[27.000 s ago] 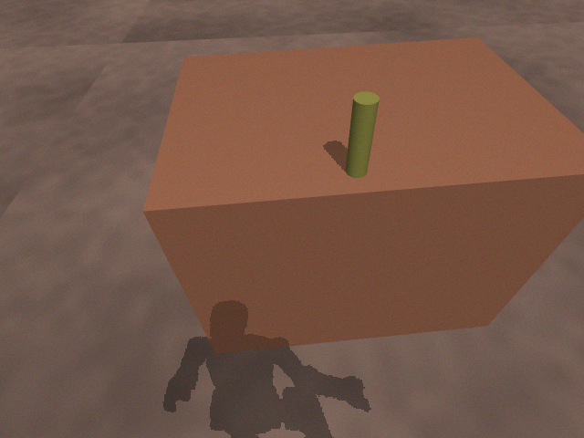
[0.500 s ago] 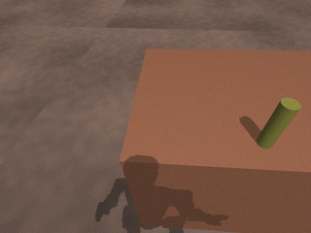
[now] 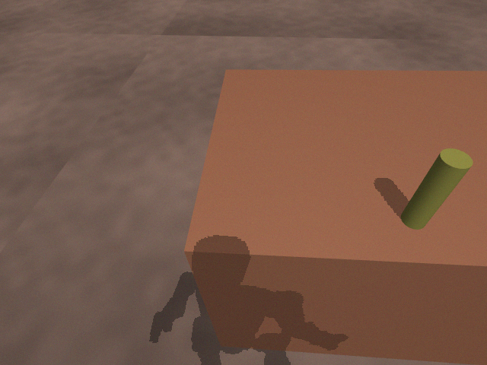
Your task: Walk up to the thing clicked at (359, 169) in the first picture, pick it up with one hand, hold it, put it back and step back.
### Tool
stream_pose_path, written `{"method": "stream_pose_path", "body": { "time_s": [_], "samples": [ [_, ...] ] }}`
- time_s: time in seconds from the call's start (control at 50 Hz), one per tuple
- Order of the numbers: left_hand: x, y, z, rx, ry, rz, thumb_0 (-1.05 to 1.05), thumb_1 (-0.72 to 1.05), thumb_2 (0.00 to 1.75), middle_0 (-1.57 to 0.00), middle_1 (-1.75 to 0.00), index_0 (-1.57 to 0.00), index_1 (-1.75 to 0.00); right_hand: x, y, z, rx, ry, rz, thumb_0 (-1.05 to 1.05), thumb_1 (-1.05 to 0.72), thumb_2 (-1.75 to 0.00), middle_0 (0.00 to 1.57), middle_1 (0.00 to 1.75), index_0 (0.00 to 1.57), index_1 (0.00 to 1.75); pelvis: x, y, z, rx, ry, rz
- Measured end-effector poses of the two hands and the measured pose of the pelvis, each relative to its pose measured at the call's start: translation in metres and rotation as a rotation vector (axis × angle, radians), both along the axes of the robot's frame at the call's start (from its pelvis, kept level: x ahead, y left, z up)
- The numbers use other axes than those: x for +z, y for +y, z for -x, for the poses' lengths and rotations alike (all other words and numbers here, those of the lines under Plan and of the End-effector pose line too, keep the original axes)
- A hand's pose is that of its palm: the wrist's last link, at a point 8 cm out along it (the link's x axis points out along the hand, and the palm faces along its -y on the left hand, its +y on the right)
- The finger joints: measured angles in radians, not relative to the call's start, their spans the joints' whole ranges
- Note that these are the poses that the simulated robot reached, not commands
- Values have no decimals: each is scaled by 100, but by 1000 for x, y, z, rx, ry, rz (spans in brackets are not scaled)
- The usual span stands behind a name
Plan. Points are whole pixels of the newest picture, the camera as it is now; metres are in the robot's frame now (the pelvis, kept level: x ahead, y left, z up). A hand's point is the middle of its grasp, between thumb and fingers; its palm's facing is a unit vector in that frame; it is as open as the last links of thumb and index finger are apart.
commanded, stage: stand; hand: right
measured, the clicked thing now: (431, 192) +0.40 -0.30 +0.05
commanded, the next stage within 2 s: step back in 1.96 s
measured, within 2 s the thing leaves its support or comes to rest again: neither
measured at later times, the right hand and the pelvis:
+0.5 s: hand out of the picture +0.09 -0.25 -0.16, palm faces -0.06 +0.93 -0.35, open 7.4 cm; pelvis +0.01 +0.00 +0.00, yaw +0 degrees
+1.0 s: hand out of the picture +0.08 -0.25 -0.16, palm faces -0.06 +0.94 -0.34, open 7.4 cm; pelvis +0.01 +0.00 +0.00, yaw +0 degrees
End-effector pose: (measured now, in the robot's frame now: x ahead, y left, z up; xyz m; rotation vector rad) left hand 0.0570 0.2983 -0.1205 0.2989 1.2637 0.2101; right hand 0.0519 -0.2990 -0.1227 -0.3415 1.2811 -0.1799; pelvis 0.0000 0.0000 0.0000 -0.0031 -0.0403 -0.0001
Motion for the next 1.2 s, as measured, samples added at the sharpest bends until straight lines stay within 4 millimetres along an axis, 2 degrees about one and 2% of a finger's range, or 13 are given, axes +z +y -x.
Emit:
{"method": "stream_pose_path", "body": {
  "time_s": [0.16, 0.46, 0.82, 1.2],
  "samples": [
    [1, 1, -12, -1, -16, -2, 1, 90, 89, -20, -30, -20, -30, 0, 2, -14, 14, -17, -2, 0, -88, -89, 20, 30, 21, 30, 0, 0, -6, 3, 6, 0],
    [3, 1, -20, 6, -28, -5, 1, 90, 89, -20, -30, -20, -30, 2, 3, -35, 25, -51, 0, 0, -90, -90, 20, 30, 21, 30, 0, 1, -12, 7, 3, 2],
    [1, 1, -13, 8, -7, -3, 1, 90, 89, -20, -30, -20, -30, 1, 3, -27, 16, -29, -2, 0, -90, -90, 20, 30, 21, 30, 0, 1, -12, 6, 5, 1],
    [2, 2, -16, 1, -24, -6, 1, 90, 89, -20, -30, -20, -30, 1, 3, -24, 10, -28, -4, 0, -90, -90, 20, 30, 21, 30, 0, 1, -11, 7, 3, 1]
  ]
}}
